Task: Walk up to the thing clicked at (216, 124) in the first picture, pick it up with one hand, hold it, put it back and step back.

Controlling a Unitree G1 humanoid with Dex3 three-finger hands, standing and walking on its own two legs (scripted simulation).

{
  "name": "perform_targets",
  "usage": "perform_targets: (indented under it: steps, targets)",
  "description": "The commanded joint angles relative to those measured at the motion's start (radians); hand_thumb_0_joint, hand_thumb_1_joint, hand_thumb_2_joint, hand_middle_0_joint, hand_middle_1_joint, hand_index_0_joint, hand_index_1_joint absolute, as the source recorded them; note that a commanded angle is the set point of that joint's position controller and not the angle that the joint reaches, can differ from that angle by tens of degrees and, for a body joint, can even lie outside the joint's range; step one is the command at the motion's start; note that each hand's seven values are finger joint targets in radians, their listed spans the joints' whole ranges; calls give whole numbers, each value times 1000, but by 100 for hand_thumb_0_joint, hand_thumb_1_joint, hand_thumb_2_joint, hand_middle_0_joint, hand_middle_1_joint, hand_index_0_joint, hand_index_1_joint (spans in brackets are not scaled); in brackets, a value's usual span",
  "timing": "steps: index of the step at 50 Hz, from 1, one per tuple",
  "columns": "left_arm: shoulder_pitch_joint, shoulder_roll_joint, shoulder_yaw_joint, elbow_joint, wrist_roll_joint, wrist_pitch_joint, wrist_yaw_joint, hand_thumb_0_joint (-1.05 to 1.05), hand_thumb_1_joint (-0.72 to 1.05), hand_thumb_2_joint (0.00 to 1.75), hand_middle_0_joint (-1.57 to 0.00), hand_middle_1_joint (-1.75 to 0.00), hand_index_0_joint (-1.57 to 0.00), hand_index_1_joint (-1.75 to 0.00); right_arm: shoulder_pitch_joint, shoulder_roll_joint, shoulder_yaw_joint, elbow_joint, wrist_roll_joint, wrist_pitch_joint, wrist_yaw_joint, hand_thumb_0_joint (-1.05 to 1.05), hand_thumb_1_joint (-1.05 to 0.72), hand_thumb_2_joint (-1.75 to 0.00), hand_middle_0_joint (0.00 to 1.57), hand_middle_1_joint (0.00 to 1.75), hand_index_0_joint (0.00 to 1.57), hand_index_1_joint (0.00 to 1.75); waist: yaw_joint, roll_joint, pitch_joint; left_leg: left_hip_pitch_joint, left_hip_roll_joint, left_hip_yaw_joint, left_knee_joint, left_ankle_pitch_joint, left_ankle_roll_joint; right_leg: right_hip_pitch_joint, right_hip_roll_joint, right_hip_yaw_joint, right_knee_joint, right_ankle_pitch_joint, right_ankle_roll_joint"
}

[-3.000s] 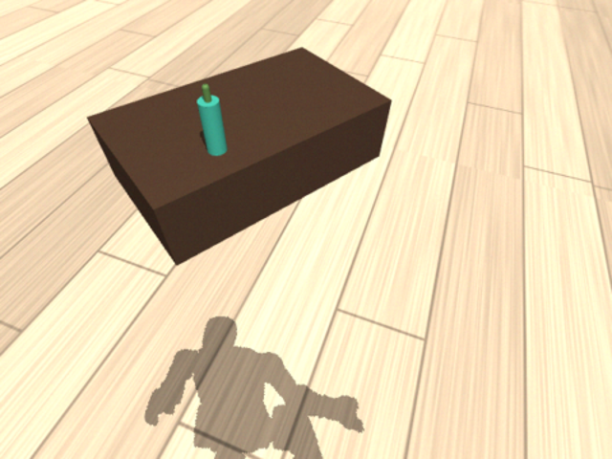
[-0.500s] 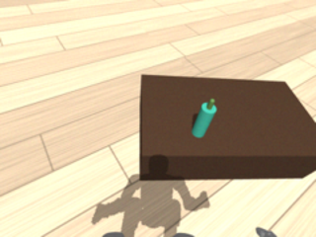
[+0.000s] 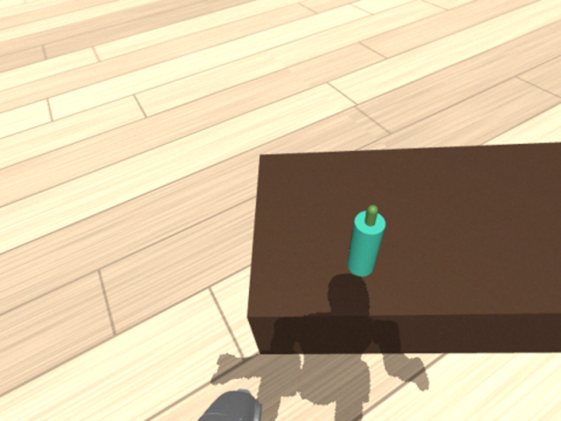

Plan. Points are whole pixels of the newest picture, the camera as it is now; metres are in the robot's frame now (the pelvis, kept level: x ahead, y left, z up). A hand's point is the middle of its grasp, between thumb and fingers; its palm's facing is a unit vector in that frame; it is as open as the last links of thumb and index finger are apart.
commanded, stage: walk up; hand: right
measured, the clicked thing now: (366, 239) +0.61 -0.17 -0.30
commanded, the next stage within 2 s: none
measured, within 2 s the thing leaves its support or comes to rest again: neither
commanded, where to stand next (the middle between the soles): +0.13 +0.04 m, yaw +1 degrees
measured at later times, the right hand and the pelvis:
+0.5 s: hand out of the picture +0.17 -0.23 -0.15, palm faces -0.10 +0.93 -0.37, open 7.4 cm; pelvis +0.02 +0.03 -0.02, yaw +3 degrees
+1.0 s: hand out of the picture +0.09 -0.21 -0.16, palm faces -0.04 +0.93 -0.36, open 7.4 cm; pelvis +0.03 +0.05 -0.01, yaw +1 degrees
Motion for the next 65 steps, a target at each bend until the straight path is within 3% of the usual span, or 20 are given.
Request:
perform_targets:
  steps: [1, 11, 13, 14, 15, 19, 24, 27, 28, 29, 30, 39, 41, 42, 43, 50, 52, 54, 58, 65]
  targets:
    - [26, 271, 68, -55, -9, -28, 49, 0, 90, 90, -20, -30, -20, -30, 23, -107, -44, -68, -5, 13, -8, 0, -90, -90, 20, 30, 20, 30, -9, -242, -23, -50, -4, -28, -106, 73, -19, 115, -187, 111, -160, 705, -120]
    - [-46, 307, 55, -80, -16, 7, 79, 0, 90, 90, -20, -30, -20, -30, -49, -122, -56, -81, -37, 31, -3, 0, -90, -90, 20, 30, 20, 30, -41, -181, -117, 257, 33, 62, -468, 179, 51, 18, -249, 93, 65, 565, -142]
    - [2, 238, 32, -86, -23, 12, 79, 0, 90, 90, -20, -30, -20, -30, 10, -225, -86, -74, -49, 23, -13, 0, -90, -90, 20, 30, 20, 30, -70, 92, -192, 437, 184, -187, -579, 426, 150, -126, -88, 5, 375, 266, -41]
    - [50, 192, 23, -79, -34, 25, 80, 0, 90, 90, -20, -30, -20, -30, -47, -248, -87, -105, -37, 18, -15, 0, -90, -90, 20, 30, 20, 30, -30, 179, -207, 502, 310, -381, -612, 553, 246, -261, 49, 9, 458, -310, -3]
    - [14, 224, 31, -44, -23, 40, 93, 0, 90, 90, -20, -30, -20, -30, -37, -231, -84, -84, -16, 23, -16, 0, -90, -90, 20, 30, 20, 30, -63, 155, -217, 426, 356, -418, -652, 372, 304, -201, 7, 63, 498, -399, -9]
    - [0, 242, 35, 2, -12, 51, 77, 0, 90, 90, -20, -30, -20, -30, -171, -181, -64, -117, -29, 42, -21, 0, -90, -90, 20, 30, 20, 30, -33, 88, -85, 169, 196, -185, -717, -25, 193, -173, -8, 89, 442, -254, -17]
    - [22, 222, 36, 44, 2, 23, 87, 0, 90, 90, -20, -30, -20, -30, -139, -186, -68, -111, -42, 53, -7, 0, -90, -90, 20, 30, 20, 30, -54, 54, -132, 246, 222, -206, -655, -16, 214, -117, 34, 42, 161, -210, 7]
    - [58, 214, 41, 76, 13, 7, 93, 0, 90, 90, -20, -30, -20, -30, -197, -153, -53, -115, -29, 65, -2, 0, -90, -90, 20, 30, 20, 30, 3, -14, -124, 95, 185, -138, -575, -107, 143, 77, 55, 47, -55, -21, -14]
    - [66, 250, 55, 75, 20, 2, 96, 0, 90, 90, -20, -30, -20, -30, -193, -120, -42, -119, -28, 66, -1, 0, -90, -90, 20, 30, 20, 30, 13, -101, -110, 13, 143, -100, -501, -161, 94, 115, -17, 173, -129, -97, -47]
    - [48, 325, 71, 58, 37, -4, 96, 0, 90, 90, -20, -30, -20, -30, -224, -75, -31, -129, -24, 68, 3, 0, -90, -90, 20, 30, 20, 30, 29, -265, -43, -107, 30, -22, -334, -211, 18, 31, -230, 541, -295, -389, -137]
    - [-55, 387, 82, 34, 40, 3, 96, 0, 90, 90, -20, -30, -20, -30, -234, -134, -49, -112, -36, 72, -3, 0, -90, -90, 20, 30, 20, 30, 13, -292, 23, -40, 35, 2, -149, -186, -2, -141, -370, 664, -375, -525, -236]
    - [-149, 263, 34, 20, 11, 20, 53, 0, 90, 90, -20, -30, -20, -30, -88, -116, -45, 26, -20, 10, -5, 0, -90, -90, 20, 30, 20, 30, -59, -220, -105, 355, 0, 76, -594, 25, -14, -99, -93, 182, -26, 51, -82]
    - [-123, 168, 6, 3, -5, 37, 50, 0, 90, 90, -20, -30, -20, -30, -47, -199, -63, 41, -34, -13, -27, 0, -90, -90, 20, 30, 20, 30, -57, 20, -162, 477, 247, -312, -718, 101, 69, -245, 26, 83, 252, -38, -3]
    - [-113, 210, 20, 27, -6, 49, 57, 0, 90, 90, -20, -30, -20, -30, -73, -266, -74, 32, -24, -14, -28, 0, -90, -90, 20, 30, 20, 30, -55, 44, -142, 418, 356, -454, -743, -37, 183, -278, 46, 97, 274, -288, 4]
    - [-126, 260, 31, 46, 1, 50, 60, 0, 90, 90, -20, -30, -20, -30, -92, -286, -85, 39, -19, -12, -27, 0, -90, -90, 20, 30, 20, 30, -60, 23, -103, 327, 377, -470, -742, -87, 234, -237, 9, 135, 312, -312, -3]
    - [-85, 198, 29, 116, -5, 38, 53, 0, 90, 90, -20, -30, -20, -30, -195, -168, -25, 39, -9, -12, -33, 0, -90, -90, 20, 30, 20, 30, 10, 55, -93, 199, 183, -92, -552, 318, 76, 70, 40, 82, -91, 60, -21]
    - [-118, 268, 45, 112, 11, 32, 59, 0, 90, 90, -20, -30, -20, -30, -169, -105, -4, 40, 5, -7, -38, 0, -90, -90, 20, 30, 20, 30, -4, -97, -119, 126, 105, -16, -449, 221, 9, 139, -84, 288, -155, 205, -75]
    - [-246, 307, 38, 96, 2, 40, 48, 0, 90, 90, -20, -30, -20, -30, -132, -109, -10, 84, 0, 0, -42, 0, -90, -90, 20, 30, 20, 30, -56, -170, -82, 247, 31, 65, -409, -106, -9, -61, -210, 388, -214, -44, -166]
    - [-287, 212, 9, 109, -10, 58, 34, 0, 90, 90, -20, -30, -20, -30, -168, -175, -18, 125, -11, -22, -40, 0, -90, -90, 20, 30, 20, 30, -39, -67, -54, 264, 178, -154, -695, 6, 48, -71, -3, 153, -58, -10, -25]
    - [-301, 216, 5, 165, -17, 48, 32, 0, 90, 90, -20, -30, -20, -30, -208, -147, 7, 162, -9, -30, -43, 0, -90, -90, 20, 30, 20, 30, -34, -61, -134, 297, 113, -19, -648, 238, 2, 96, -57, 195, -132, 243, -45]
